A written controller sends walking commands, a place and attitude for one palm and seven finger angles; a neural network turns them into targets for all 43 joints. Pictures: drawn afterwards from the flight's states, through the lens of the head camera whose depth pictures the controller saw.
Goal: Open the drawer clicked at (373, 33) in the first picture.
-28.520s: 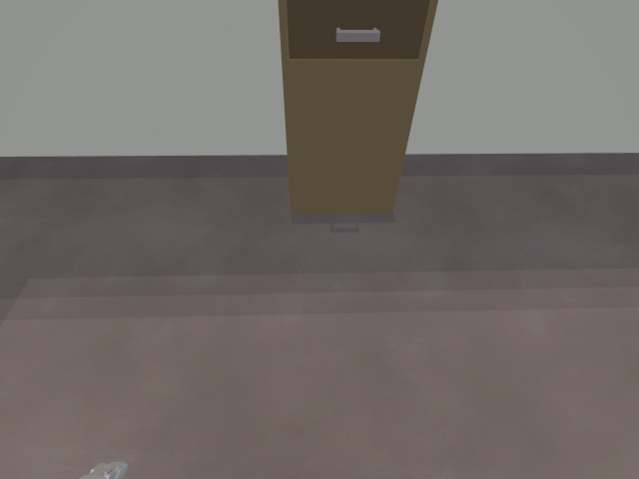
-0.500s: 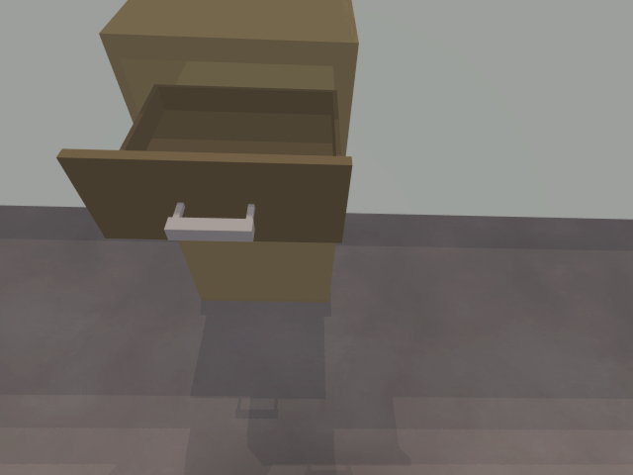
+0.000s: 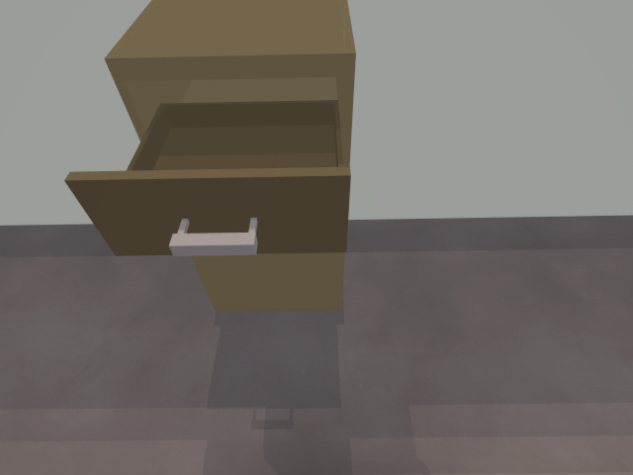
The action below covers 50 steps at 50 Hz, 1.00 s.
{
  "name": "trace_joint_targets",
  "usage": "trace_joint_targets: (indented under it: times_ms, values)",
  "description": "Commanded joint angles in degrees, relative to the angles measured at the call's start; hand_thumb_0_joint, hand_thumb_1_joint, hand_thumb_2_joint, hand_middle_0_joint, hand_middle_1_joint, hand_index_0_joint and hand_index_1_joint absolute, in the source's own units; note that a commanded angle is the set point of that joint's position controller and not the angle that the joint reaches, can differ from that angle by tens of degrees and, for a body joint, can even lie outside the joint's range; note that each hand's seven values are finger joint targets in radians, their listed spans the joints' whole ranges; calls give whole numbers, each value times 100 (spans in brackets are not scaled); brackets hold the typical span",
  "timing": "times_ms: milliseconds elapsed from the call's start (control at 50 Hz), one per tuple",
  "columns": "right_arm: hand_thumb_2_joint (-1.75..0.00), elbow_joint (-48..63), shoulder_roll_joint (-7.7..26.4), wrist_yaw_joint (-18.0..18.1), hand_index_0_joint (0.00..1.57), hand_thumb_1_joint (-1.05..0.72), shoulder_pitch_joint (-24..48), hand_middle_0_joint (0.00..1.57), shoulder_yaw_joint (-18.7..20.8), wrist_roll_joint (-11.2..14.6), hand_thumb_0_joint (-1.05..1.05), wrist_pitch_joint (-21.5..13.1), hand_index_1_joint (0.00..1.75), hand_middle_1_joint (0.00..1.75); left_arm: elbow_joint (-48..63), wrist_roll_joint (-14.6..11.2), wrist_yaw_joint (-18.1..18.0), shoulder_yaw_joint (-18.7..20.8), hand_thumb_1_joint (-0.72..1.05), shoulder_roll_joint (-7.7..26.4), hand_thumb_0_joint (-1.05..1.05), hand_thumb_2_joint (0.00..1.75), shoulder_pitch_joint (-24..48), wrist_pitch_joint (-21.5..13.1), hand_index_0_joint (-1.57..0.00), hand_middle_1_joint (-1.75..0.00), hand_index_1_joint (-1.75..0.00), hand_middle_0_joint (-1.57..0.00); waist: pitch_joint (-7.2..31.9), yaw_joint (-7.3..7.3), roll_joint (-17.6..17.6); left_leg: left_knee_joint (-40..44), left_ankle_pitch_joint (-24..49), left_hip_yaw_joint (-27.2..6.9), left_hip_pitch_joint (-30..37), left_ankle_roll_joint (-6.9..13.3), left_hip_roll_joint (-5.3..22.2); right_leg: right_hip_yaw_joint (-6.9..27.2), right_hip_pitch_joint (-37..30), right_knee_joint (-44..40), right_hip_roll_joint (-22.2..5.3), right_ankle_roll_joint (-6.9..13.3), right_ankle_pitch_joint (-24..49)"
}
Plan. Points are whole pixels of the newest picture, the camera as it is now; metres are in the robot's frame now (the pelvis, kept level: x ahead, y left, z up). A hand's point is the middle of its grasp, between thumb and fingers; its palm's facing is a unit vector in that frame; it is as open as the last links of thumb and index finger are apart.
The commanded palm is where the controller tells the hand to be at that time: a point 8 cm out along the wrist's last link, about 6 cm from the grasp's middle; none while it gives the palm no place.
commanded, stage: let the arm hang, fingers relaxed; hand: left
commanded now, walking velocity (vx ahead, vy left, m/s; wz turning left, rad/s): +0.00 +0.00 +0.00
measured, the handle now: (216, 234) +0.45 +0.18 +0.02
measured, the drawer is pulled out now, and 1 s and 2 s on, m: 0.29 0.29 0.29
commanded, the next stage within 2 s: look to check the result in 0.28 s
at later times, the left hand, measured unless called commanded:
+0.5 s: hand out of the picture +0.00 +0.16 -0.17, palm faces +0.03 -0.98 -0.20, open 7.3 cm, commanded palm none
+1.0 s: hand out of the picture +0.02 +0.16 -0.17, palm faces +0.03 -0.98 -0.21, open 7.3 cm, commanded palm none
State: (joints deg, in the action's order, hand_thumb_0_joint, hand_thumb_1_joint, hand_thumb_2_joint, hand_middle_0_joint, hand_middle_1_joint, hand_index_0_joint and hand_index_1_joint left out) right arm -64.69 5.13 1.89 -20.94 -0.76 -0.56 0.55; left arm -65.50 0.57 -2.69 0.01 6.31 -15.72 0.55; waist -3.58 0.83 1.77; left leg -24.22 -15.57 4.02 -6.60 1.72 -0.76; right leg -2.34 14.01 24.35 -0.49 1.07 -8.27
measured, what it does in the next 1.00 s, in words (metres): stands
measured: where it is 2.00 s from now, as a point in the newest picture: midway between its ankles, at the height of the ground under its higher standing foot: outside the picture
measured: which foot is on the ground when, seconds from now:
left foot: down 0.00-1.00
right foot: down 0.00-1.00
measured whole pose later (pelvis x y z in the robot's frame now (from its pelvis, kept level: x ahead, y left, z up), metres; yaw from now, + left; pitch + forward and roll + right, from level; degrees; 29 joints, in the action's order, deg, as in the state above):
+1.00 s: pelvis +0.01 -0.01 +0.00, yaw +0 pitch -2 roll +0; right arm -65.1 6.8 2.2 -17.7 0.4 -0.7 0.6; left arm -65.6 0.5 -2.4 0.9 7.8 -13.6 0.0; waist -5.0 0.7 1.3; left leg -21.5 -15.1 3.4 -4.6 0.4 0.5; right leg -3.1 12.0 22.0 0.8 2.2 -8.2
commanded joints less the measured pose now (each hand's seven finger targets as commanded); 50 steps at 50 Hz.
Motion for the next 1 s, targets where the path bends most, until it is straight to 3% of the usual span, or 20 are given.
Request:
trace_joint_targets:
  times_ms: [0,80,300,580,660,980]
  values:
    - [-90,23,441,26,20,-90,-647,20,93,-1,0,-48,30,30,110,28,-15,122,90,639,0,90,-443,-77,-20,-30,-30,-20,-406,-27,-87,755,119,-588,-621,107,653,569,-174,-468,-449,179,-133]
    - [-90,51,447,30,20,-90,-583,20,106,-1,0,-38,30,30,131,36,-5,122,90,646,0,90,-395,-87,-20,-30,-30,-20,-480,-20,-53,725,172,-541,-585,97,643,583,-150,-520,-450,175,-57]
    - [-90,52,524,34,20,-90,-494,20,125,2,0,-44,30,30,173,35,12,162,90,722,0,90,-283,-111,-20,-30,-30,-20,-185,1,-135,709,492,-505,-328,64,654,554,-377,-529,-497,184,296]
    - [-90,13,555,45,20,-90,-448,20,135,-2,0,-16,30,30,86,25,13,162,90,712,0,90,-270,-103,-20,-30,-30,-20,-286,-8,-79,756,278,-505,-302,38,642,578,-297,-677,-476,193,-88]
    - [-90,13,553,54,20,-90,-437,20,144,8,0,-37,30,30,87,19,8,174,90,697,0,90,-312,-121,-20,-30,-30,-20,-155,-26,-113,760,468,-512,-215,38,659,568,-393,-635,-471,202,145]
    - [-90,4,622,50,20,-90,-283,20,177,-1,0,-32,30,30,123,22,16,192,90,820,0,90,-159,-129,-20,-30,-30,-20,-225,-16,-186,776,492,-500,-223,20,661,554,-411,-687,-485,182,194]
